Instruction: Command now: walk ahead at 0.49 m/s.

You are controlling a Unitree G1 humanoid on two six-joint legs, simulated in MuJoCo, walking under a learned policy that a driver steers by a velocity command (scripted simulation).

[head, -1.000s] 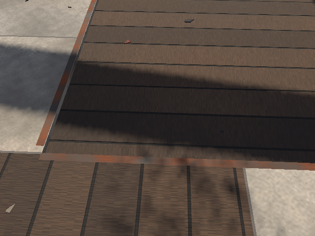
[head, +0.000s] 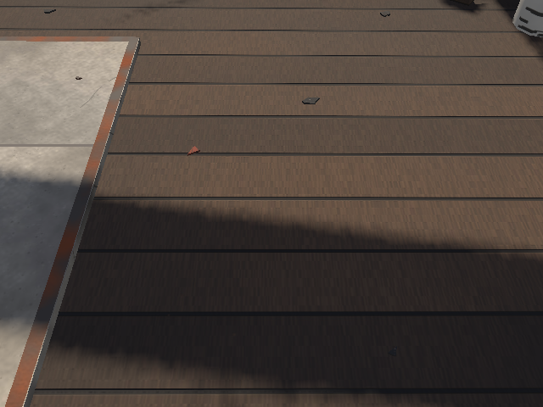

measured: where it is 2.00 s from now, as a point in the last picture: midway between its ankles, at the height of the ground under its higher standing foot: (267, 232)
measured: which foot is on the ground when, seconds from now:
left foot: down 0.00-0.28, up 0.30-0.86, down 0.88-1.00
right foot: up 0.00-0.24, down 0.26-0.88, up 0.90-1.00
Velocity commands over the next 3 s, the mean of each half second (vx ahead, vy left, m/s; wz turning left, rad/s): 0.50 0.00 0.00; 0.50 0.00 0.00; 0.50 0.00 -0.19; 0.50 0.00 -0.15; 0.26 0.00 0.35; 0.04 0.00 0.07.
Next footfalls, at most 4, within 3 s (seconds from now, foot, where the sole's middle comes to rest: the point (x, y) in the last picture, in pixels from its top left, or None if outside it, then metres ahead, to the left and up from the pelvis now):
0.26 right None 0.34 -0.16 -0.78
0.88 left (234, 365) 0.65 0.09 -0.82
1.44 right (297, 262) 0.98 -0.10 -0.82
1.94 left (244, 191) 1.28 0.06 -0.82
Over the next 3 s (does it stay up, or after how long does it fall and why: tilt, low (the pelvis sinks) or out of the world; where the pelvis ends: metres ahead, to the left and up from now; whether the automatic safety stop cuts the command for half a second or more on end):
stays up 1.39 0.00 -0.05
